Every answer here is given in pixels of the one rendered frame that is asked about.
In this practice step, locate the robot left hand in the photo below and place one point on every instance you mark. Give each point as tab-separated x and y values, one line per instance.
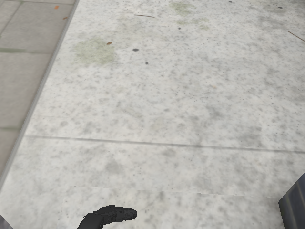
106	215

